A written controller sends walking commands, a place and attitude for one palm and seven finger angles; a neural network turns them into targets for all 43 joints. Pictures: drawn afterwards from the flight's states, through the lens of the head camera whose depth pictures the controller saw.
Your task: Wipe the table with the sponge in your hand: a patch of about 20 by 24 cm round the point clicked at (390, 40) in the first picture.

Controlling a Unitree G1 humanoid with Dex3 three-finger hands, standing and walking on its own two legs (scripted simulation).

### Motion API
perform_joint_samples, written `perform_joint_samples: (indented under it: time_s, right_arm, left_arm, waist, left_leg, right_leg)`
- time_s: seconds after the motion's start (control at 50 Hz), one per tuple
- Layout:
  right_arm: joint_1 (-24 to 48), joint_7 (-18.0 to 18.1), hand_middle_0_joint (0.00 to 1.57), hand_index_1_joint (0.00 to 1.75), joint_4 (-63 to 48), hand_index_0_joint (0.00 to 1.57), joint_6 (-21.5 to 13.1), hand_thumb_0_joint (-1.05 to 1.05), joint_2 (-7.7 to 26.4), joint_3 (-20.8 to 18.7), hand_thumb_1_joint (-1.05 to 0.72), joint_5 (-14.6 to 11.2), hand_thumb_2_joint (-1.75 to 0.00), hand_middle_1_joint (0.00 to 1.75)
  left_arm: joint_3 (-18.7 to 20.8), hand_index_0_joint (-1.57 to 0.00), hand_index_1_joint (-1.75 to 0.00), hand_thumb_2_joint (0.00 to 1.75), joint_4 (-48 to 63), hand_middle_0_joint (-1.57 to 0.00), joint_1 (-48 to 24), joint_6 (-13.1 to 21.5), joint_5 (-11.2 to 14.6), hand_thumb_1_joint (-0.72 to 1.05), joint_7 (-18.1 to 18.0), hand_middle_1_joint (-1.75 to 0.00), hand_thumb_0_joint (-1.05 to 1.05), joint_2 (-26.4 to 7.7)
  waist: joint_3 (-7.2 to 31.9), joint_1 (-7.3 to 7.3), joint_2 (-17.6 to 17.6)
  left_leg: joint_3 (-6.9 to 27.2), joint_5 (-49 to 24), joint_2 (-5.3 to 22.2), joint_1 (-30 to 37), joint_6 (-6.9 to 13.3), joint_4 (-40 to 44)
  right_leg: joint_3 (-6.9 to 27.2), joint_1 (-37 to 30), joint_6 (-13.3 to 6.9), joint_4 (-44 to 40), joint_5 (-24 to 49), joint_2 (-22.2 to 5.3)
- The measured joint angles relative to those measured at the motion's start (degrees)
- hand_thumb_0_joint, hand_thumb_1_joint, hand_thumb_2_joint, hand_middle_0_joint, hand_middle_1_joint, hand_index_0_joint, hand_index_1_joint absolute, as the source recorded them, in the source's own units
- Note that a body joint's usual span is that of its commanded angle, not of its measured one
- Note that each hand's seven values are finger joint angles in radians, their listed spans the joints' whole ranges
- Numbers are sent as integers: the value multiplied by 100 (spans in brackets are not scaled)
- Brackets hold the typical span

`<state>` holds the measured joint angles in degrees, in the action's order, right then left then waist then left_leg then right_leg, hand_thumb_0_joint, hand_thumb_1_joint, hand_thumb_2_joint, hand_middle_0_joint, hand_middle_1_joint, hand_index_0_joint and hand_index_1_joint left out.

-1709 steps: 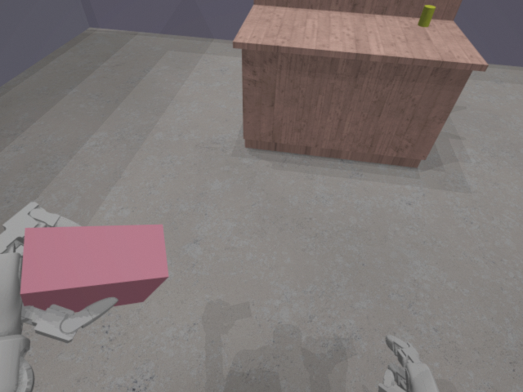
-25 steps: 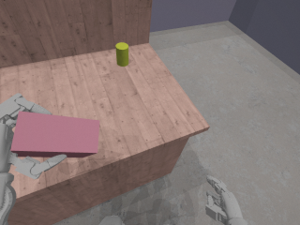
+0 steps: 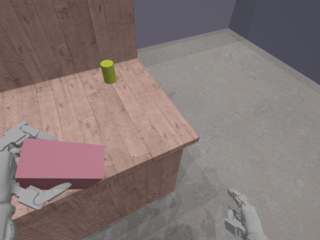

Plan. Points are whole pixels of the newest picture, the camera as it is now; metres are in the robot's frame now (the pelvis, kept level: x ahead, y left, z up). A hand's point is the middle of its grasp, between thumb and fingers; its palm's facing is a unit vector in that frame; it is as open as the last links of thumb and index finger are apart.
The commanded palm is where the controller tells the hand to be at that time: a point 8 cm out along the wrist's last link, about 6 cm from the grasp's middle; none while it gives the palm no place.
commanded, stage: shuffle to correct the standing spot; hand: left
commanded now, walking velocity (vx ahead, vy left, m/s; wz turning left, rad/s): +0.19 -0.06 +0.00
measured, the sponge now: (73, 168) +0.23 +0.19 +0.12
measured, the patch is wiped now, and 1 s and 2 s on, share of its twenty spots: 0.00 0.00 0.00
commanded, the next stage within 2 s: none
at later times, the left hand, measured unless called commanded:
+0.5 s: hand (83, 175) +0.20 +0.15 +0.15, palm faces +0.30 -0.82 -0.49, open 10.3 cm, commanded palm +0.13 +0.21 +0.18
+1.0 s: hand (168, 193) +0.17 +0.00 +0.17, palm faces +0.35 -0.76 -0.54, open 10.3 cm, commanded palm +0.13 +0.05 +0.18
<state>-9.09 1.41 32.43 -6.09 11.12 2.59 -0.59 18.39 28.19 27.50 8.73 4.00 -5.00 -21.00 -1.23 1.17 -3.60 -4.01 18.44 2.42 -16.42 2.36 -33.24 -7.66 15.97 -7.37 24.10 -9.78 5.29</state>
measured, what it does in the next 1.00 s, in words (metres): steps to the right: left foot, then left foot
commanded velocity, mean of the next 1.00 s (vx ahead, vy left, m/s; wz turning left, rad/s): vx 0.20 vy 0.04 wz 0.03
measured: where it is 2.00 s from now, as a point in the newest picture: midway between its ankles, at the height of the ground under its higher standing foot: outside the picture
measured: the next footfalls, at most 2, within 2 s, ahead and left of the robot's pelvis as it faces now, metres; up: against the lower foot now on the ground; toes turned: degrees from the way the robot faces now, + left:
left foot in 0.04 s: +0.05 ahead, +0.15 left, +0.00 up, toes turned +2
left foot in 0.68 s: +0.08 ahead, +0.03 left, +0.00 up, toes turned +7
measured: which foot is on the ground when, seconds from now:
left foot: up 0.00-0.02, down 0.04-0.42, up 0.44-0.66, down 0.68-0.80, up 0.82-0.98, down 1.00-1.00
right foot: down 0.00-0.68, up 0.70-0.76, down 0.78-0.96, up 0.98-1.00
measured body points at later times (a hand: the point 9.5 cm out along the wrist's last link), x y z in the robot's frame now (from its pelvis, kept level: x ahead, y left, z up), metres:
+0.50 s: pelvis -0.01 -0.08 -0.01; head +0.01 -0.11 +0.43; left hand +0.18 +0.19 +0.18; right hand +0.16 -0.30 -0.12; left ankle +0.00 +0.11 -0.69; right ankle +0.04 -0.07 -0.74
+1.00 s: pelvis -0.02 -0.23 +0.00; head +0.00 -0.28 +0.44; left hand +0.15 +0.04 +0.20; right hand +0.16 -0.45 -0.11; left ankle +0.01 -0.07 -0.73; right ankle +0.00 -0.20 -0.70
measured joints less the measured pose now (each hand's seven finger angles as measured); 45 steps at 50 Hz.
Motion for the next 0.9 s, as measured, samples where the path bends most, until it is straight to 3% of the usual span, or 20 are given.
perform_joint_samples:
  time_s: [0.04,0.08,0.12,0.24,0.28,0.34,0.38,0.42,0.46,0.5,0.52,0.56,0.58,0.62,0.7,0.74,0.78,0.86,0.88,0.9]
  right_arm:
    - [53,59,20,30,-114,20,23,1,55,-57,-91,-20,-90,30]
    - [87,114,20,30,-137,20,166,1,25,-107,-91,-40,-90,30]
    - [38,130,20,30,-136,20,280,1,54,-125,-91,-65,-90,30]
    - [-140,108,20,30,108,20,298,1,170,-172,-91,-135,-90,30]
    - [-156,84,20,30,254,20,269,1,154,-154,-91,-143,-90,30]
    - [-94,52,20,30,272,20,243,1,82,-111,-91,-95,-90,30]
    - [-155,46,20,30,69,20,274,1,93,-176,-91,6,-90,30]
    - [-266,47,20,30,-59,20,272,1,142,-211,-91,-12,-90,30]
    - [-216,49,20,30,75,20,318,1,128,-219,-91,-81,-90,30]
    - [-255,37,20,30,252,20,359,1,71,-210,-91,-131,-90,30]
    - [-302,14,20,30,311,20,367,1,59,-208,-91,-133,-90,30]
    - [-366,-17,20,30,424,20,374,2,60,-233,-91,-149,-90,30]
    - [-389,-14,20,30,483,20,361,2,48,-254,-91,-160,-90,30]
    - [-449,19,20,30,523,20,295,2,15,-273,-91,-158,-90,30]
    - [-454,115,20,30,160,20,159,2,327,-358,-91,-33,-90,30]
    - [-262,105,20,30,105,20,199,1,357,-438,-91,-32,-90,30]
    - [-202,62,20,30,115,20,234,1,385,-440,-91,-58,-90,30]
    - [-81,10,20,30,379,20,275,1,254,-383,-91,-112,-90,30]
    - [-62,-26,20,30,488,20,255,2,204,-365,-91,-123,-90,30]
    - [-36,-64,20,30,596,20,216,2,152,-349,-91,-134,-90,30]
  left_arm:
    - [47,-76,-127,103,128,-71,131,41,40,-54,17,-130,0,-134]
    - [162,-76,-127,103,129,-71,104,15,51,-54,28,-130,0,-297]
    - [262,-76,-127,103,21,-71,19,-39,41,-54,56,-130,0,-337]
    - [315,-76,-127,103,-345,-71,-168,-224,14,-54,24,-130,0,-25]
    - [245,-76,-127,103,-457,-71,-236,-261,9,-54,6,-130,0,90]
    - [182,-76,-127,103,-584,-71,-272,-323,-7,-54,-36,-130,0,151]
    - [34,-76,-127,103,-651,-71,-369,-442,-104,-54,-11,-130,0,104]
    - [-101,-76,-127,103,-531,-71,-397,-497,-197,-54,69,-130,0,10]
    - [-99,-76,-127,103,-315,-71,-338,-414,-180,-54,136,-130,0,-107]
    - [-35,-76,-127,103,-136,-71,-211,-253,-114,-54,184,-130,0,-187]
    - [32,-76,-127,103,-71,-71,-87,-159,-83,-54,200,-130,0,-193]
    - [211,-76,-127,103,-25,-71,223,-4,-46,-54,194,-130,0,-179]
    - [305,-76,-127,103,-49,-71,356,43,-28,-54,175,-130,0,-193]
    - [474,-76,-127,103,-122,-71,486,49,-15,-54,108,-130,0,-270]
    - [458,-76,-127,103,-441,-71,140,-45,-104,-54,-33,-130,0,-210]
    - [367,-76,-127,103,-747,-71,-225,-197,-166,-54,-49,-130,0,-160]
    - [224,-76,-127,103,-939,-71,-377,-337,-220,-54,3,-130,0,-91]
    - [-5,-76,-127,103,-686,-71,-455,-408,-253,-54,157,-130,0,39]
    - [-43,-76,-127,103,-592,-71,-450,-360,-233,-54,203,-130,0,108]
    - [-49,-76,-127,103,-487,-71,-380,-289,-197,-54,230,-130,0,166]
  waist:
    - [26,5,218]
    - [7,-25,177]
    - [58,-60,182]
    - [114,-198,342]
    - [47,-247,323]
    - [-125,-288,192]
    - [-217,-116,247]
    - [-250,-46,370]
    - [-397,69,509]
    - [-435,123,448]
    - [-390,101,413]
    - [-281,47,403]
    - [-234,24,376]
    - [-189,-30,213]
    - [-210,-138,522]
    - [-412,-183,419]
    - [-372,-193,389]
    - [-474,-90,442]
    - [-501,-103,410]
    - [-516,-121,376]
  left_leg:
    - [124,-297,121,243,32,541]
    - [165,-465,141,285,-235,510]
    - [220,-404,145,303,-309,455]
    - [324,-18,149,311,17,248]
    - [309,-230,123,466,86,505]
    - [145,-531,156,684,-20,830]
    - [248,-498,119,594,-216,665]
    - [400,-301,128,348,-368,173]
    - [640,69,169,-171,-241,-1080]
    - [717,88,11,-692,-200,-2292]
    - [678,-2,-56,-892,-192,-2677]
    - [502,-136,-120,-1055,-191,-2796]
    - [347,-139,-155,-966,-180,-2431]
    - [-77,-118,-285,-464,-103,-1041]
    - [-15,-441,-244,137,201,690]
    - [-94,-808,-348,-10,-7,315]
    - [-109,-616,-388,-162,-193,-75]
    - [461,99,-330,-993,-157,-2473]
    - [539,-35,-335,-1108,-181,-2840]
    - [543,-108,-328,-1110,-192,-2886]
  right_leg:
    - [-66,2,362,65,-81,186]
    - [-83,-16,489,201,-177,186]
    - [-132,-81,460,190,-217,193]
    - [-199,-356,154,-188,-89,324]
    - [-178,-452,434,-310,-21,365]
    - [45,-60,1317,576,-136,318]
    - [299,318,1154,1740,-830,105]
    - [479,131,890,1242,-915,-136]
    - [220,68,166,1171,-687,10]
    - [37,-82,-248,869,-470,41]
    - [19,-143,-239,652,-350,55]
    - [72,-278,378,163,-126,99]
    - [114,-372,737,-110,-1,107]
    - [193,-528,962,-507,210,78]
    - [-6,269,1011,952,-820,216]
    - [476,752,1062,2402,-1342,-8]
    - [765,705,994,2420,-1542,-335]
    - [210,418,-50,1987,-1004,-204]
    - [140,279,22,1686,-877,-142]
    - [119,133,348,1310,-676,-78]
